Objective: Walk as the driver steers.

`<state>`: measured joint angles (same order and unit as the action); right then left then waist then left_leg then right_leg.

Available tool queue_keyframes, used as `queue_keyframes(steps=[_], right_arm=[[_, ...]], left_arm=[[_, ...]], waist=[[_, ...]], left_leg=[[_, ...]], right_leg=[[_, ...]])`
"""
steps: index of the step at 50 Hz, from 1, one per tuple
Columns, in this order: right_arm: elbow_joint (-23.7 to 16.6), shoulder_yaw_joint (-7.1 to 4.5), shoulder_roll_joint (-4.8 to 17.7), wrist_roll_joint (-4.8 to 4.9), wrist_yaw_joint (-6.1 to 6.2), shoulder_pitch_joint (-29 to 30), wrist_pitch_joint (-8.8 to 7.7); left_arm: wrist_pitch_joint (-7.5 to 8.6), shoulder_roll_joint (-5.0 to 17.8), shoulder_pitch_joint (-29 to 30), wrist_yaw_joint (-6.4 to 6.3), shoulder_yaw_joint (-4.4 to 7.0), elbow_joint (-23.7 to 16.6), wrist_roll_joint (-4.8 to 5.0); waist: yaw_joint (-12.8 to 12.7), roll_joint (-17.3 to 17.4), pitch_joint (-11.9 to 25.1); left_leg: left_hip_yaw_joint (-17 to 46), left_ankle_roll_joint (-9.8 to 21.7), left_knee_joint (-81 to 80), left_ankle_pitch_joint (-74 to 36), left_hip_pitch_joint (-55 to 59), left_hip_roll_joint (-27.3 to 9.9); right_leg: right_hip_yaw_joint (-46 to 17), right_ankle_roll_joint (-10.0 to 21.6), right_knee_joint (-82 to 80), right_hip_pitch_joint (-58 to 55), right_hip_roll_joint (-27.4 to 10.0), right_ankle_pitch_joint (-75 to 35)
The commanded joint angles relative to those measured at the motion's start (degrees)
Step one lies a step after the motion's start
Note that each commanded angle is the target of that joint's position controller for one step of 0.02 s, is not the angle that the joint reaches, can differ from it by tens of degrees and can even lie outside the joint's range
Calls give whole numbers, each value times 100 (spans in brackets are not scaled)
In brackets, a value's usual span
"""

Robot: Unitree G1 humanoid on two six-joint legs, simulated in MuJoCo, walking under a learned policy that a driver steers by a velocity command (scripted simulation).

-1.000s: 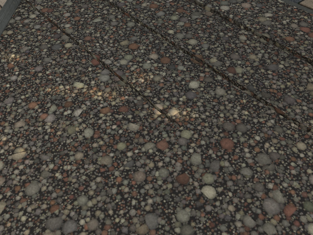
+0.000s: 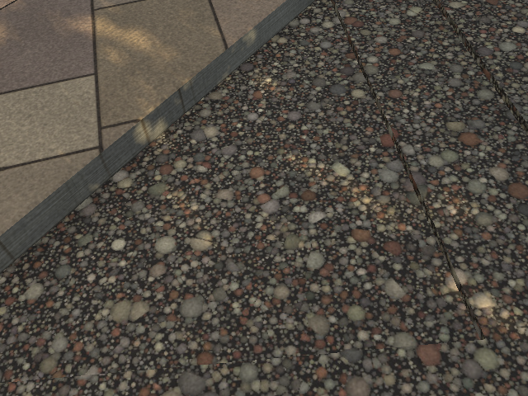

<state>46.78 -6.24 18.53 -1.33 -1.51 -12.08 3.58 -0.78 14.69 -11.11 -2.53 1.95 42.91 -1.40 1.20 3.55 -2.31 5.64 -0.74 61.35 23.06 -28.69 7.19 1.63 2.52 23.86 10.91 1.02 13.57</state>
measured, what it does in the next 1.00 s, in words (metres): steps on the spot, turning left: left foot, then right foot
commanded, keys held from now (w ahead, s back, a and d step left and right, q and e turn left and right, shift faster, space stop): q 0.48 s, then w+q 0.08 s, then w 0.44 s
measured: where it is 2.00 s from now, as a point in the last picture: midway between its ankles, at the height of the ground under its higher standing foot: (209, 370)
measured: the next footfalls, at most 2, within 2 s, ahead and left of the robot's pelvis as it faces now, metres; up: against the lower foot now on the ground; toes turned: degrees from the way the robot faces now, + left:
left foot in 0.34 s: -0.02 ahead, +0.11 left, +0.00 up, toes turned +13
right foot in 0.92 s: +0.16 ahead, -0.03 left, +0.00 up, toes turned +25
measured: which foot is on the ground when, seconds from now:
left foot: up 0.00-0.32, down 0.34-0.92, up 0.94-1.00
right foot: down 0.00-0.32, up 0.34-0.90, down 0.92-1.00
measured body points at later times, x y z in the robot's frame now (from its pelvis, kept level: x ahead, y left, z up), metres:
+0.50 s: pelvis -0.03 +0.04 +0.00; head -0.01 +0.08 +0.45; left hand -0.02 +0.34 -0.14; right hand +0.17 -0.20 -0.09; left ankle -0.06 +0.10 -0.74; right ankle +0.00 -0.11 -0.67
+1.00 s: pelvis +0.09 +0.04 +0.00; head +0.10 +0.02 +0.44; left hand +0.10 +0.34 -0.10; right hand +0.24 -0.20 -0.15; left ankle -0.04 +0.11 -0.70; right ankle +0.12 -0.04 -0.74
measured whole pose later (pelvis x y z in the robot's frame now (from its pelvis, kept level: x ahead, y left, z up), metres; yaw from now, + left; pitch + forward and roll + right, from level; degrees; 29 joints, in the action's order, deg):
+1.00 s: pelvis +0.09 +0.04 +0.00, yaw +25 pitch +1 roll +0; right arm 49.9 -2.5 17.6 -0.7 -0.6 -20.6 -2.3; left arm 3.3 15.2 -12.5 0.8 2.5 44.7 -1.8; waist 1.3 2.9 0.8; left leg 8.1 5.0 48.0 23.1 -13.8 5.9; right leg 1.0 3.5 26.4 12.3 2.9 14.9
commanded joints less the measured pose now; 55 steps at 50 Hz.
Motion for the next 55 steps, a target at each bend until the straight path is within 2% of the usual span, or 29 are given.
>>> queue_keyframes(steps=[1, 5, 10, 14, 15, 16, 17, 18, 19, 20, 21, 23, 24, 26, 28, 29, 33, 35, 41, 43, 45, 46, 47, 48, 49, 50, 51, 53, 55], right_arm=[[-270, -60, 442, 43, -85, -172, 40], [-480, 48, 331, 83, -121, 186, 107], [-701, 160, 230, 134, -155, 390, 127], [-797, 177, 257, 153, -137, 318, 78], [-755, 175, 247, 119, -108, 154, 36], [-701, 154, 347, 40, -41, -32, -36], [-726, 38, 946, -49, 27, -126, -137], [-740, -127, 1600, 67, 9, -402, -172], [-667, -105, 1353, 127, 2, -624, -183], [-678, 5, 1025, 135, 30, -279, -178], [-740, 75, 812, 114, 71, 144, -151], [-794, 125, 682, 133, 141, 312, -149], [-778, 125, 695, 140, 134, 216, -157], [-690, 90, 782, 134, 100, -96, -184], [-628, 80, 792, 94, 63, -289, -190], [-597, 93, 764, 78, 52, -353, -203], [-447, 134, 725, 5, 63, -666, -380], [-363, 157, 714, 4, 82, -771, -468], [-191, 154, 800, -10, 80, -984, -615], [-163, 135, 825, -14, 101, -927, -661], [-169, 132, 823, 36, 128, -639, -662], [-175, 178, 654, 36, 132, -603, -680], [-352, 282, 301, 179, 73, -526, -740], [-396, 283, 433, 115, 119, -297, -757], [-278, 247, 574, 41, 142, -259, -734], [-150, 264, 511, 43, 83, -328, -729], [-135, 267, 467, 1, 11, -296, -704], [-105, 305, 385, -137, -87, -154, -625], [-168, 327, 358, -146, -148, 156, -595]], left_arm=[[62, 716, 61, -2, 168, -392, -12], [39, 931, -397, 26, 266, -235, -15], [26, 1104, -210, 155, 337, -260, -36], [-24, 1262, -181, 231, 396, -233, 0], [-45, 1274, -99, 244, 403, -234, 52], [-64, 1228, -212, 255, 403, -176, 77], [-105, 872, -503, 276, 325, -265, 19], [-202, 635, -1, 182, 222, -662, -26], [-266, 860, 127, 127, 251, -614, -10], [-273, 866, 83, 146, 268, -533, 92], [-228, 926, 1, 168, 294, -444, 125], [-209, 1059, -209, 210, 341, -314, -9], [-223, 1039, -244, 226, 338, -299, -9], [-239, 975, -176, 276, 322, -328, -29], [-248, 962, 94, 318, 322, -387, -67], [-232, 969, 157, 341, 327, -385, -75], [-43, 836, 279, 400, 286, -279, -98], [52, 785, 384, 417, 254, -276, -87], [231, 777, 652, 436, 202, -364, 3], [292, 749, 498, 396, 186, -346, 33], [355, 691, -201, 337, 180, -121, 16], [408, 786, -744, 275, 217, 83, -21], [432, 1536, -1380, 231, 438, 227, -52], [418, 1592, -1671, 266, 487, 359, -43], [428, 1183, -1333, 310, 377, 293, -48], [449, 905, -917, 325, 301, 171, -42], [484, 793, -709, 311, 258, 164, -36], [558, 731, -654, 314, 229, 245, -12], [636, 720, -899, 332, 222, 411, 35]], waist=[[-43, -1100, 274], [-306, -1254, 397], [-299, -1371, 431], [-232, -1427, 487], [-67, -1279, 513], [75, -863, 560], [-42, 664, 553], [107, 1182, 317], [267, 457, 430], [50, 314, 174], [-146, 259, 48], [-204, 449, 272], [-194, 322, 404], [-89, 182, 529], [48, 348, 256], [77, 423, 122], [166, 259, 42], [198, 207, 8], [263, 170, -221], [162, 137, -217], [-297, -36, -95], [-531, -339, 166], [-781, -1825, 545], [-868, -1912, 326], [-554, -987, -259], [-333, -550, -371], [-180, -527, -383], [-136, -835, -206], [-190, -888, -161]], left_leg=[[-211, -242, 458, 85, -543, -245], [-399, -330, -266, 190, -466, -409], [-791, -102, -1350, 290, 586, -580], [-1009, 151, -2442, 165, 1256, -525], [-1014, 252, -3171, -330, 1675, -495], [-692, 348, -4059, -1089, 2287, -562], [1212, 638, -4677, -1997, 3035, -1883], [2507, 1595, -4333, -4377, 2684, -2969], [2095, 1907, -4224, -4572, 2730, -2800], [1591, 1785, -4257, -4233, 2484, -2403], [1212, 1504, -4328, -3748, 2323, -1955], [965, 1337, -4276, -4054, 2457, -1592], [967, 1326, -4251, -4117, 2498, -1570], [1262, 1378, -4566, -2233, 2572, -1508], [1720, 1447, -4972, -90, 2537, -1466], [1864, 1465, -5122, 354, 2554, -1503], [1965, 1537, -5187, 95, 2570, -1624], [1958, 1560, -5159, -15, 2496, -1644], [2066, 1599, -4932, -215, 2189, -1674], [2154, 1512, -4722, -650, 2059, -1719], [1849, 1281, -4164, -1217, 1502, -1485], [1539, 1115, -3445, -1295, 1038, -1131], [576, 716, -1862, -892, -11, -327], [173, 637, -696, 456, -954, 46], [296, 652, -97, 294, -1290, -277], [287, 611, -23, -147, -1171, -469], [142, 559, -121, -425, -1143, -647], [-216, 422, -134, -842, -986, -779], [-472, 351, -159, -1223, -1135, -854]], right_leg=[[-684, 863, -414, -821, -1327, -3433], [-597, 948, -280, -1311, -1557, -3538], [-246, 920, -216, -700, -1728, -3110], [-130, 748, 141, -517, -1872, -2755], [24, 554, 461, -304, -1836, -2415], [286, 203, 1034, 158, -1700, -1715], [822, -241, 2523, 1429, -1074, 615], [399, -440, 3309, 2443, -175, 2430], [-152, -455, 3839, 2420, -363, 2320], [-293, -447, 3921, 2379, -430, 1821], [-368, -451, 3690, 2285, -496, 1304], [-283, -519, 3756, 2118, -412, 843], [-280, -544, 3800, 2066, -361, 765], [-289, -569, 3567, 2129, -348, 636], [-330, -568, 3164, 2399, -326, 557], [-318, -568, 2953, 2499, -309, 515], [-308, -461, 2361, 2322, -333, 156], [-292, -376, 2038, 2175, -333, 112], [-240, -167, 1197, 1625, -229, 291], [-406, -97, 804, 1161, -307, -3], [-200, -5, -49, -99, -148, -246], [-266, 5, -264, -1070, -95, -47], [-2056, 464, -787, -2132, -1187, 1122], [-3579, 831, -1468, -2201, -2018, 1891], [-3382, 858, -1439, -1708, -2073, 1925], [-2934, 777, -1465, -1377, -1843, 1480], [-2452, 701, -1538, -1238, -1631, 956], [-1778, 611, -1636, -1125, -1233, 72], [-1411, 690, -1700, -1176, -1101, -869]])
